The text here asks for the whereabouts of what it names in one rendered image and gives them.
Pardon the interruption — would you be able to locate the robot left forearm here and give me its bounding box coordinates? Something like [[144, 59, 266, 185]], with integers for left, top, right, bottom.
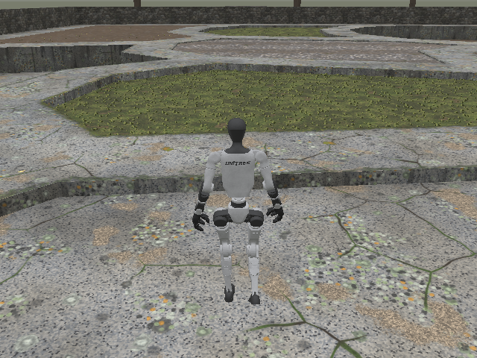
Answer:
[[194, 181, 209, 215]]

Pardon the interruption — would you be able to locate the left robot upper arm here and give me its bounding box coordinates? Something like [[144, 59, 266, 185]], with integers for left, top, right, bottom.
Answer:
[[202, 151, 222, 193]]

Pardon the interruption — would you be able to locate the robot right forearm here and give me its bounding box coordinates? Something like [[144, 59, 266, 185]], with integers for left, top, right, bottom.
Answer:
[[267, 179, 282, 209]]

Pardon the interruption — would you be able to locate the left robot hand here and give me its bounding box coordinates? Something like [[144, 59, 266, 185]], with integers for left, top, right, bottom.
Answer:
[[192, 213, 209, 231]]

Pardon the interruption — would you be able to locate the right robot hand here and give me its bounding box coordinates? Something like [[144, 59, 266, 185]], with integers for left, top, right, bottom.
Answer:
[[266, 207, 284, 223]]

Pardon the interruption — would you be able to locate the right robot upper arm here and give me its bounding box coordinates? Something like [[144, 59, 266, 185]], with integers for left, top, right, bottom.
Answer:
[[253, 150, 275, 191]]

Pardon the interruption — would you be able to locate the left robot shin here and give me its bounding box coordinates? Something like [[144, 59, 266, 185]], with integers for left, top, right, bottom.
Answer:
[[220, 245, 232, 292]]

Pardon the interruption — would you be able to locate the left robot thigh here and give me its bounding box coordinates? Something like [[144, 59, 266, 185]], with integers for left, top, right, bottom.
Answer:
[[213, 207, 233, 257]]

